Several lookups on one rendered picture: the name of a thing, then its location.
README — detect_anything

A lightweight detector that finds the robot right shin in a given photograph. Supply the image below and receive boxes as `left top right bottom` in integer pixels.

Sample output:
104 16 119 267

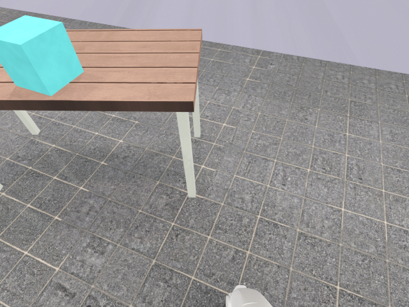
233 285 246 291

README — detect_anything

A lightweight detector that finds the carton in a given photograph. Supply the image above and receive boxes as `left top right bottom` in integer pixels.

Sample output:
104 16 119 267
0 15 84 96

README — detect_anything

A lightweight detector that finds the right robot thigh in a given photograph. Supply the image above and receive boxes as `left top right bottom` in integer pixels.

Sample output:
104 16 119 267
226 288 272 307

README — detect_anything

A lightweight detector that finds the table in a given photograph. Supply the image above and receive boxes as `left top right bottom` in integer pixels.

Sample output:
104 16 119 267
0 29 202 198

